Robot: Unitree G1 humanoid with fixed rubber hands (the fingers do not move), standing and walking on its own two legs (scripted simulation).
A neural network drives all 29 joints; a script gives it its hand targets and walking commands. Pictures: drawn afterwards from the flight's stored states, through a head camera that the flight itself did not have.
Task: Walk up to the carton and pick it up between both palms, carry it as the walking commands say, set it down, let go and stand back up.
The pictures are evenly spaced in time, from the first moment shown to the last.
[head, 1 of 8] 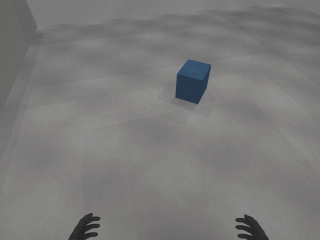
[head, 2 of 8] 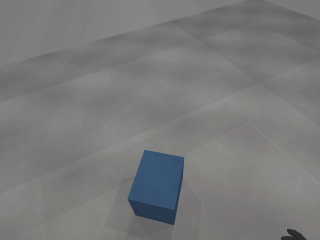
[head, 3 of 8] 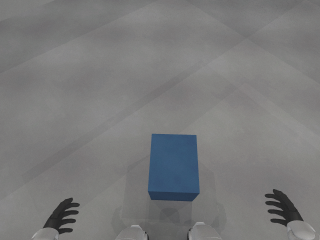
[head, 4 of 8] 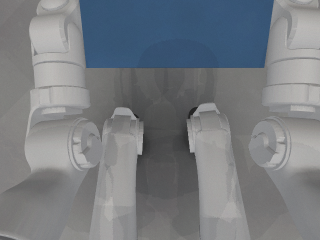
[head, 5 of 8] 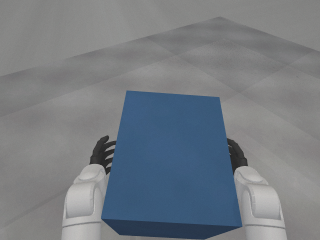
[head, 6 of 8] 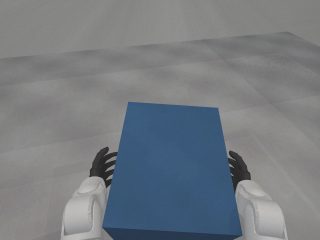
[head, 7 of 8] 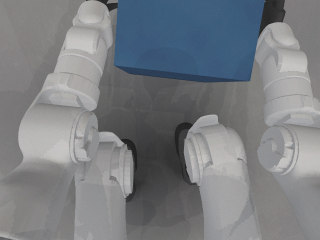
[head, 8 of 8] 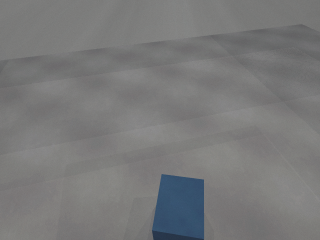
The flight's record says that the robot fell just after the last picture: no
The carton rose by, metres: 0.67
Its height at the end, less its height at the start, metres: +0.00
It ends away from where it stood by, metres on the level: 0.30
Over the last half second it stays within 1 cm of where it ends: yes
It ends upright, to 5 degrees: yes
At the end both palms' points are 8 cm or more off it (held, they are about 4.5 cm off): yes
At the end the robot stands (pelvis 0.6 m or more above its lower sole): yes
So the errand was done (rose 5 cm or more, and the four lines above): yes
